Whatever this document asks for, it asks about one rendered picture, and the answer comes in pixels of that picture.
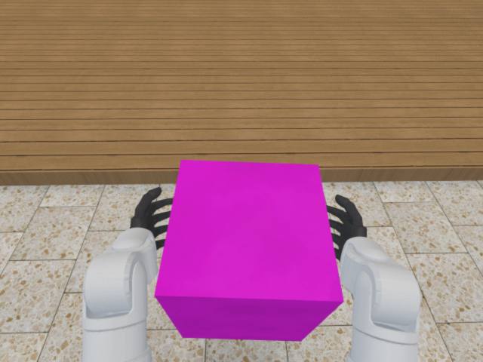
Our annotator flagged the robot right hand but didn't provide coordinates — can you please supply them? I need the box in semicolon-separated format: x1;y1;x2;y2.
326;195;367;262

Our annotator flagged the robot left hand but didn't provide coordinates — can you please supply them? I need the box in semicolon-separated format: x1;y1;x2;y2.
130;187;173;250

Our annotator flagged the left robot forearm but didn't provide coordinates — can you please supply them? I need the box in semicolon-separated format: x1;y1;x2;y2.
79;228;158;362

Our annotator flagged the carton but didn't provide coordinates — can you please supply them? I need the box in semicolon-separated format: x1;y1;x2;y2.
154;160;344;342

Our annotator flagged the right robot forearm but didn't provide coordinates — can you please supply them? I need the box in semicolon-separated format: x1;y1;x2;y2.
340;237;421;362

